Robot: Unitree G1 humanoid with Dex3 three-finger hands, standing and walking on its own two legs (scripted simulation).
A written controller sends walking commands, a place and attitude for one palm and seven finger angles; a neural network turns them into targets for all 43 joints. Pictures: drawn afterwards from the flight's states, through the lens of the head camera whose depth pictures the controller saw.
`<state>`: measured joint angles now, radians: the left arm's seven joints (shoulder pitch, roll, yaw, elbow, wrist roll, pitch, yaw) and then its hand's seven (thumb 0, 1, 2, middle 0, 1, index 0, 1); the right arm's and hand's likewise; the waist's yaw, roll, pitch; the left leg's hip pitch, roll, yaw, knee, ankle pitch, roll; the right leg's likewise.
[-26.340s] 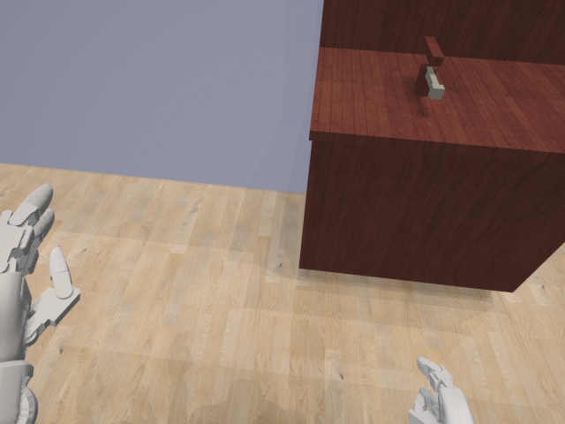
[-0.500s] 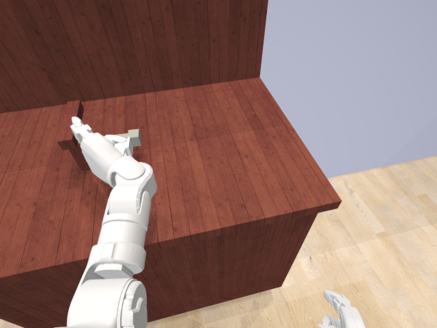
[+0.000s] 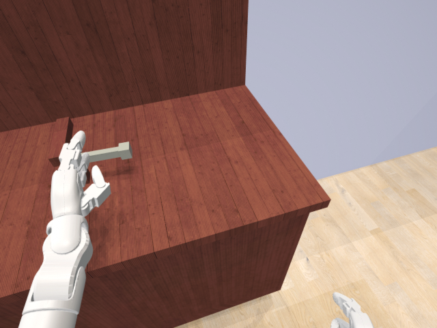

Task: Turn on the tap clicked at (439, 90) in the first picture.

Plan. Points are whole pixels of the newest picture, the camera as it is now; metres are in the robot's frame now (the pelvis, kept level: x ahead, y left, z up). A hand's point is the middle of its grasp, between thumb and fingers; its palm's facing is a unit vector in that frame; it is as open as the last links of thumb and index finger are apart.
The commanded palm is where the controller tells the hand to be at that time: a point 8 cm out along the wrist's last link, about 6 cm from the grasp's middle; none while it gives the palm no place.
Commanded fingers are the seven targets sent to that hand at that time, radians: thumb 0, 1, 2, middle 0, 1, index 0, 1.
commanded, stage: draw the hand back beside the body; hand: left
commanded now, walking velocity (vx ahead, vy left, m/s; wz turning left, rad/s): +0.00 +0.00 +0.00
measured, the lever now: (125, 150) +0.47 +0.26 +0.06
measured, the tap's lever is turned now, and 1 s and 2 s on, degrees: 86 86 86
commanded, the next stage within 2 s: step back with the hand held close in 1.10 s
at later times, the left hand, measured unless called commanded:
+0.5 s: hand (71, 214) +0.24 +0.24 +0.15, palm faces +0.37 -0.89 -0.27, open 7.5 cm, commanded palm +0.19 +0.28 +0.16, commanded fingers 0.00 0.90 0.90 -0.20 -0.28 -0.20 -0.28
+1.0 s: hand (35, 241) +0.19 +0.27 +0.16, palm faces +0.45 -0.82 -0.34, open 7.4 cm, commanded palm +0.15 +0.30 +0.17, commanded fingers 0.00 0.90 0.90 -0.20 -0.30 -0.20 -0.30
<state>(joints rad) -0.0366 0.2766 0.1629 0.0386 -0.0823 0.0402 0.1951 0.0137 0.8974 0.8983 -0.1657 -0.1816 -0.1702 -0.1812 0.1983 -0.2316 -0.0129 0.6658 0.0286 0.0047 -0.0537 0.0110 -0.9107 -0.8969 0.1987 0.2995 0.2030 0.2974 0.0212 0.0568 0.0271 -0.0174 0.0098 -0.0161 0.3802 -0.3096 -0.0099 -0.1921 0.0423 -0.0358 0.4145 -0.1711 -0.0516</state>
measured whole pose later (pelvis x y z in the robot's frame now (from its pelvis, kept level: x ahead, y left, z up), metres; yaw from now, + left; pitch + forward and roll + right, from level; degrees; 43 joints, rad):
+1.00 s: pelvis -0.01 +0.01 +0.00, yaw +2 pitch -5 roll -1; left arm 0.40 0.32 0.26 -0.36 -0.07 -0.14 0.13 0.01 0.89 0.90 -0.21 -0.30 -0.21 -0.30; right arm 0.15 -0.22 0.00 0.65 0.01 -0.08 -0.04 0.01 -0.91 -0.90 0.20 0.30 0.20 0.30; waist 0.08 0.07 0.05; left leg 0.00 -0.01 -0.05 0.38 -0.30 0.01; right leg -0.14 0.02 -0.06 0.38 -0.15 -0.03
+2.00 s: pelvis -0.08 +0.02 -0.01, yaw +2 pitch +1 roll +0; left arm 0.49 0.37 0.34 -0.48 -0.02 -0.20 0.15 0.01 0.89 0.90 -0.21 -0.30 -0.21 -0.30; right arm 0.21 -0.22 -0.01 0.56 0.02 -0.04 -0.06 0.01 -0.91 -0.90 0.20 0.30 0.21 0.30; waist 0.01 0.01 0.06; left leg -0.33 -0.03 -0.02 0.58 -0.27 0.02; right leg -0.42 0.00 -0.04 0.45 -0.06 -0.01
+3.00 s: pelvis -0.14 -0.01 -0.01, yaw +3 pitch +2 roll +1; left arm 0.47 0.35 0.40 -0.53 -0.04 -0.17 0.17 0.01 0.89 0.90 -0.21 -0.30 -0.21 -0.30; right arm 0.20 -0.17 -0.01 0.63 -0.01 -0.11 -0.05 0.01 -0.91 -0.90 0.20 0.30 0.20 0.30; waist 0.07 -0.02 0.01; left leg -0.34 0.06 0.03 0.56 -0.25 -0.06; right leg -0.32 0.04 0.01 0.60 -0.30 0.01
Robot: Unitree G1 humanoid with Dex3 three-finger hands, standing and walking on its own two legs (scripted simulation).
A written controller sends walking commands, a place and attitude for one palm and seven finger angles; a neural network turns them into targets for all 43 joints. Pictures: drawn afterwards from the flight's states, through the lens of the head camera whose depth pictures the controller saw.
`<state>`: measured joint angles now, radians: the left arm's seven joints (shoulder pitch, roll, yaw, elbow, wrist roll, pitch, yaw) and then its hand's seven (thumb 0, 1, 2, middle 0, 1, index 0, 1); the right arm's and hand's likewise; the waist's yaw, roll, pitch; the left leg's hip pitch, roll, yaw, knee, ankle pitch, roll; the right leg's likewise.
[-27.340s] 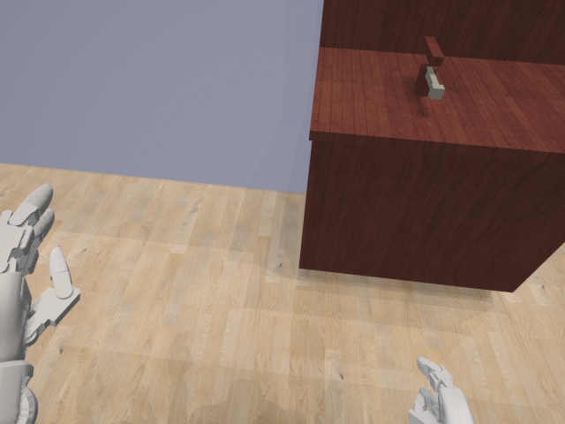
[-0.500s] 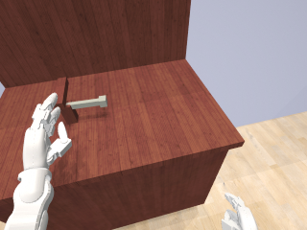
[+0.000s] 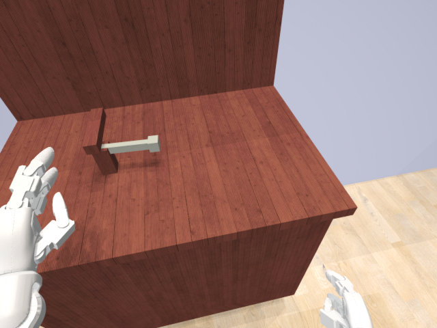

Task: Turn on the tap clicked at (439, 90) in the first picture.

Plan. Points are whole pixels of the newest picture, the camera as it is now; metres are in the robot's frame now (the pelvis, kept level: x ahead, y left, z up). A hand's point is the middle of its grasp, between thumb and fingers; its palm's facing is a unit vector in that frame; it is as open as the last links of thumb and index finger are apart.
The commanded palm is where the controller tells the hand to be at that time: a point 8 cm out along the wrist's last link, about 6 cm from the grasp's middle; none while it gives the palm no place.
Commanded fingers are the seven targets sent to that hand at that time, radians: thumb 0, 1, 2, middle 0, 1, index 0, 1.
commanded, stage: draw the hand back beside the body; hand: left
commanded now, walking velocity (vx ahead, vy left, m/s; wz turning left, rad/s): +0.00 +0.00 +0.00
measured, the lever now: (154, 143) +0.48 +0.23 +0.06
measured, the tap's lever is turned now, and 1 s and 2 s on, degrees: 86 86 86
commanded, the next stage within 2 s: step back with the hand held close in 0.10 s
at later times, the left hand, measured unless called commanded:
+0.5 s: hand (78, 229) +0.20 +0.23 +0.15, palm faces +0.32 -0.84 -0.44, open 7.4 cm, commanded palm +0.15 +0.28 +0.17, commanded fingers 0.00 0.90 0.90 -0.20 -0.30 -0.20 -0.30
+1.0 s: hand (45, 271) +0.14 +0.25 +0.14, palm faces +0.37 -0.81 -0.46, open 7.4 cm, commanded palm +0.09 +0.29 +0.17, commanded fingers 0.00 0.90 0.90 -0.20 -0.30 -0.20 -0.30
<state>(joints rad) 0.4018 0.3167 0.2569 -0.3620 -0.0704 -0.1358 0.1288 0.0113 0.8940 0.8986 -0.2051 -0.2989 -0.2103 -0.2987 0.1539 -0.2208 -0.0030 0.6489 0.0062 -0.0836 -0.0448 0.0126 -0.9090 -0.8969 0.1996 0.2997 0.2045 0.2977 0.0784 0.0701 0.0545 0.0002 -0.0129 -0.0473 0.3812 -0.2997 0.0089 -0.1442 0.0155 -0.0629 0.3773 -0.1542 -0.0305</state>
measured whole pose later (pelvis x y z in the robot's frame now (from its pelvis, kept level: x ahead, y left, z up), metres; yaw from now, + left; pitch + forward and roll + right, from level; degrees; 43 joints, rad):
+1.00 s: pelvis -0.08 +0.01 -0.01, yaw -1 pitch +1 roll +0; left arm 0.49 0.37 0.34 -0.48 -0.02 -0.20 0.15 0.01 0.89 0.90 -0.21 -0.30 -0.21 -0.30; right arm 0.21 -0.22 -0.01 0.56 0.02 -0.04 -0.06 0.01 -0.91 -0.90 0.20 0.30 0.21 0.30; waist 0.01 0.01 0.06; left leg -0.33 -0.03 -0.02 0.58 -0.27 0.02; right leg -0.42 0.00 -0.04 0.45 -0.06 -0.01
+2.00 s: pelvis -0.13 -0.02 -0.02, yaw +1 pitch +2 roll +1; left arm 0.47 0.35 0.40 -0.53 -0.04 -0.17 0.17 0.01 0.89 0.90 -0.21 -0.30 -0.21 -0.30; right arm 0.20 -0.17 -0.01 0.63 -0.01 -0.11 -0.05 0.01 -0.91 -0.90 0.20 0.30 0.20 0.30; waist 0.07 -0.02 0.01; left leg -0.34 0.06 0.03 0.56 -0.25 -0.06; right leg -0.32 0.04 0.01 0.60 -0.30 0.01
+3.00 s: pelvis -0.34 -0.05 -0.01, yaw +1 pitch -3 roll +2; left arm 0.45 0.30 0.30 -0.39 -0.03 -0.12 0.13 0.01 0.89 0.90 -0.20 -0.30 -0.21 -0.30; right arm 0.25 -0.22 -0.01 0.69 0.01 -0.07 -0.05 0.01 -0.91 -0.90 0.20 0.30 0.21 0.30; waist 0.01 0.00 0.01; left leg -0.44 0.02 0.03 0.98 -0.39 0.01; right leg -0.28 0.03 -0.06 0.51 -0.18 -0.09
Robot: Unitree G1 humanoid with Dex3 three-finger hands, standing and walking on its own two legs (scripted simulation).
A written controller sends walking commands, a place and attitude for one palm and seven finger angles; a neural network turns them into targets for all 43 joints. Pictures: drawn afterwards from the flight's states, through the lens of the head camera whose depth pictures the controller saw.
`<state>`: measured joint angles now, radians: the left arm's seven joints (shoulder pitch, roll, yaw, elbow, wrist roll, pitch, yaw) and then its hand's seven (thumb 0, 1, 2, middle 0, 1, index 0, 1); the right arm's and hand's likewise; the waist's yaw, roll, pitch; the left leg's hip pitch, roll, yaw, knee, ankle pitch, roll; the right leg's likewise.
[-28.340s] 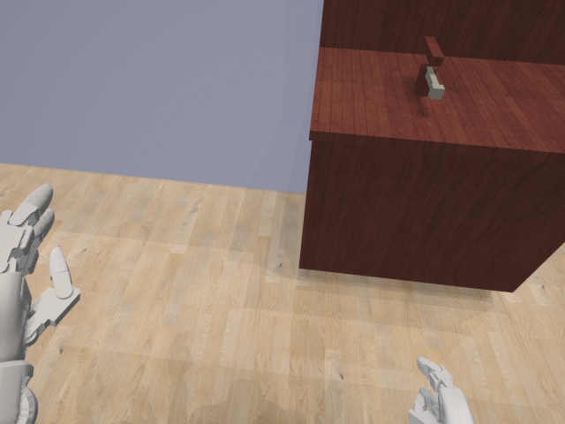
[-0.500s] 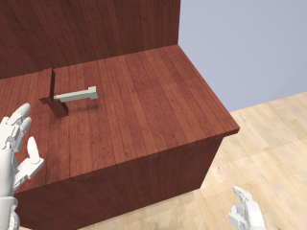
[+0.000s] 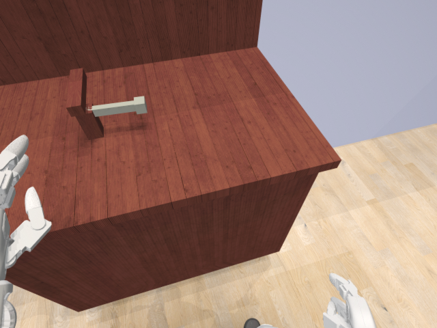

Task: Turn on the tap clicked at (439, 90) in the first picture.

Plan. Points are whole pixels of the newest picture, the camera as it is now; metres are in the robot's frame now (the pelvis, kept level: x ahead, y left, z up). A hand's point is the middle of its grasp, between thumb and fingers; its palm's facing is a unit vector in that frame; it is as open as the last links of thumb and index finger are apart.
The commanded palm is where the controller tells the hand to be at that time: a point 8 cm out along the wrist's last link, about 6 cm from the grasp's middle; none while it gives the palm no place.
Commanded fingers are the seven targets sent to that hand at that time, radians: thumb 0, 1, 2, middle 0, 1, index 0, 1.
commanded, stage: step back with the hand held close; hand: left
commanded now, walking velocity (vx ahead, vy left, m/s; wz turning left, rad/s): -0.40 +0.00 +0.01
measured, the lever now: (140, 105) +0.56 +0.23 +0.07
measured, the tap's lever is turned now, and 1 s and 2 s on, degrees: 86 86 86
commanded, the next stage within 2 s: stop stepping back and stand still in 1.22 s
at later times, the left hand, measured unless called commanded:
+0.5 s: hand (40, 225) +0.21 +0.24 +0.17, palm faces +0.42 -0.77 -0.47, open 7.4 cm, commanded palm +0.15 +0.28 +0.19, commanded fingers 0.00 0.90 0.90 -0.20 -0.30 -0.20 -0.30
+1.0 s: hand (5, 287) +0.14 +0.24 +0.17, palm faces +0.53 -0.75 -0.41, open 7.4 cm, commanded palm +0.09 +0.25 +0.19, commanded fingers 0.00 0.90 0.90 -0.20 -0.30 -0.20 -0.30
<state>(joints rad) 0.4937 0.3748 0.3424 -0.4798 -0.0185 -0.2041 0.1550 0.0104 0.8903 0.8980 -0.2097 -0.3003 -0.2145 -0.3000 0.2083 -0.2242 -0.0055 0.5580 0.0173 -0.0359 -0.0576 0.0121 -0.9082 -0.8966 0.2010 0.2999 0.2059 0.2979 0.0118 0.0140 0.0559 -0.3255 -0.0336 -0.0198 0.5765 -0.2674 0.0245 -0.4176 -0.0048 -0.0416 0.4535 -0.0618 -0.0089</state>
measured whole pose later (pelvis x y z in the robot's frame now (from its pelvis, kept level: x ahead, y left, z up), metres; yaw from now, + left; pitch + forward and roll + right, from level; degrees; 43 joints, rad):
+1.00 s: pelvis -0.06 -0.03 +0.00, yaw +2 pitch +2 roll +1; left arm 0.47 0.35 0.40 -0.53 -0.04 -0.17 0.17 0.01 0.89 0.90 -0.21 -0.30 -0.21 -0.30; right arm 0.20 -0.17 -0.01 0.63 -0.01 -0.11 -0.05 0.01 -0.91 -0.90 0.20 0.30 0.20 0.30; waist 0.07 -0.02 0.01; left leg -0.34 0.06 0.03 0.56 -0.25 -0.06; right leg -0.32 0.04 0.01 0.60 -0.30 0.01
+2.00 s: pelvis -0.27 -0.07 +0.00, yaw +2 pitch -3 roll +2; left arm 0.45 0.30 0.30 -0.39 -0.03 -0.12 0.13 0.01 0.89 0.90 -0.20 -0.30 -0.21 -0.30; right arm 0.25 -0.22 -0.01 0.69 0.01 -0.07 -0.05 0.01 -0.91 -0.90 0.20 0.30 0.21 0.30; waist 0.01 0.00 0.01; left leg -0.44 0.02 0.03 0.98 -0.39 0.01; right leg -0.28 0.03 -0.06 0.51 -0.18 -0.09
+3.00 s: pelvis -0.22 -0.04 +0.01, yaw +1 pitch -1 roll -1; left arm 0.48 0.35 0.32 -0.46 -0.06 -0.13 0.16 0.01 0.89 0.90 -0.21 -0.30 -0.21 -0.30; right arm 0.17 -0.21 0.01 0.60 0.00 -0.09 -0.06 0.01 -0.91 -0.90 0.20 0.30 0.21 0.30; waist 0.01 0.01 0.03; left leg -0.16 0.00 0.04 0.42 -0.24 0.02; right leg -0.19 0.05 -0.01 0.37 -0.17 -0.03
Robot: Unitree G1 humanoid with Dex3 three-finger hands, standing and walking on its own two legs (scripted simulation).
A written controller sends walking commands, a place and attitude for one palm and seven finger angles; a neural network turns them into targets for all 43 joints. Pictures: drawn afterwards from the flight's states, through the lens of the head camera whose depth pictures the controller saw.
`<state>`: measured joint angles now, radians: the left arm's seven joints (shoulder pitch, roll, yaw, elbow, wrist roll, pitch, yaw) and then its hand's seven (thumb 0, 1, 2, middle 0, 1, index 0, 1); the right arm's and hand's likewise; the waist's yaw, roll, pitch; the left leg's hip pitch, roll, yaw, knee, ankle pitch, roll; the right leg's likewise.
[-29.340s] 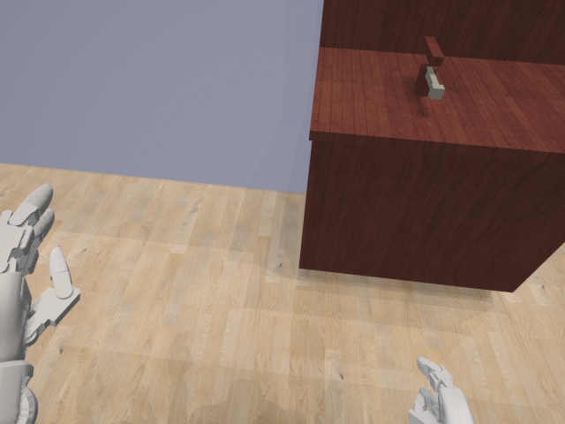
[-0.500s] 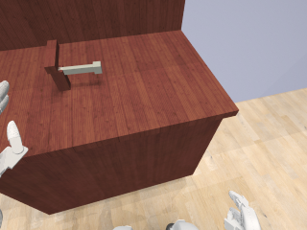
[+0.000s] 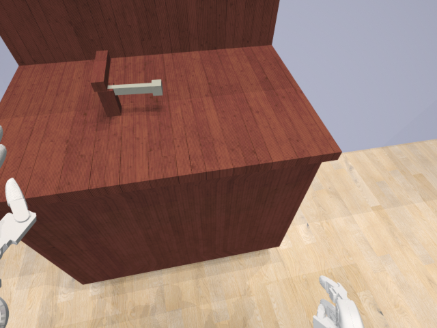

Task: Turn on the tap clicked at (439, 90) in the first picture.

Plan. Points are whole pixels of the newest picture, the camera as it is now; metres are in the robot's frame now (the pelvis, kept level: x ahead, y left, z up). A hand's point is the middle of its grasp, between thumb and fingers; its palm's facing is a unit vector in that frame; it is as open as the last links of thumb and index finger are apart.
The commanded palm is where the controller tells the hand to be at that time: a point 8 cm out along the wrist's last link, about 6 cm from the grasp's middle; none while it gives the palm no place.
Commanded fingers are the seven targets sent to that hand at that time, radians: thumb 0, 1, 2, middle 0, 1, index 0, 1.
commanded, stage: step back with the hand held close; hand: left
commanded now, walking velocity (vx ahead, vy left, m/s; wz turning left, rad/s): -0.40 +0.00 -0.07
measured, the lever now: (157, 87) +0.62 +0.24 +0.07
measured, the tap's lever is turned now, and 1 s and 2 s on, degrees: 86 86 86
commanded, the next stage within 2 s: stop stepping back and stand still in 0.22 s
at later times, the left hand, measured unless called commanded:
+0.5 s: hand out of the picture +0.08 +0.25 +0.17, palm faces +0.40 -0.81 -0.43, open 7.4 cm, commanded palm +0.03 +0.27 +0.19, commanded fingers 0.00 0.90 0.90 -0.20 -0.30 -0.20 -0.30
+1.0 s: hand out of the picture +0.00 +0.21 +0.16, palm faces +0.40 -0.84 -0.36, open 7.4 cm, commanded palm -0.05 +0.25 +0.19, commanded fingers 0.00 0.90 0.90 -0.20 -0.30 -0.20 -0.30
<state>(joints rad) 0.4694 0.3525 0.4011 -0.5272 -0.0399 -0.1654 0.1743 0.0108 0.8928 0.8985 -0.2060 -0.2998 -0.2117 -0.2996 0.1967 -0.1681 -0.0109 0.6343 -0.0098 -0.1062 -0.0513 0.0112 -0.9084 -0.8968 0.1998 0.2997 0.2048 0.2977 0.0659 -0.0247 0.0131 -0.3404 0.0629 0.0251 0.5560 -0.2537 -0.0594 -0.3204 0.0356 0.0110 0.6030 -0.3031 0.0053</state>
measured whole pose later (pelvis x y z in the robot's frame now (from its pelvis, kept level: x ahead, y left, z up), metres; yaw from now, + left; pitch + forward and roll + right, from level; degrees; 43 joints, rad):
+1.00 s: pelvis -0.21 -0.03 +0.01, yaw +0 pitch -3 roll +2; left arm 0.45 0.30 0.30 -0.39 -0.03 -0.12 0.13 0.01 0.89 0.90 -0.20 -0.30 -0.21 -0.30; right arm 0.25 -0.22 -0.01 0.69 0.01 -0.07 -0.05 0.01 -0.91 -0.90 0.20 0.30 0.21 0.30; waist 0.01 0.00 0.01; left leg -0.44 0.02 0.03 0.98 -0.39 0.01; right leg -0.28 0.03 -0.06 0.51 -0.18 -0.09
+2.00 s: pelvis -0.17 +0.00 +0.02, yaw -1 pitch -1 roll -1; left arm 0.48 0.35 0.32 -0.46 -0.06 -0.13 0.16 0.01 0.89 0.90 -0.21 -0.30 -0.21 -0.30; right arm 0.17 -0.21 0.01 0.60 0.00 -0.09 -0.06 0.01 -0.91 -0.90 0.20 0.30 0.21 0.30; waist 0.01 0.01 0.03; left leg -0.16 0.00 0.04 0.42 -0.24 0.02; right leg -0.19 0.05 -0.01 0.37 -0.17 -0.03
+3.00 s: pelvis -0.16 +0.01 +0.02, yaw +0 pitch +0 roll -1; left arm 0.47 0.34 0.31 -0.44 -0.06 -0.14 0.15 0.01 0.89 0.90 -0.21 -0.30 -0.21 -0.30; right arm 0.17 -0.21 0.00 0.61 0.00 -0.08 -0.07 0.01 -0.91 -0.90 0.20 0.30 0.21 0.30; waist 0.01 0.03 0.02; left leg -0.17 -0.01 0.04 0.41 -0.24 0.04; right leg -0.19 0.03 0.00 0.35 -0.16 -0.01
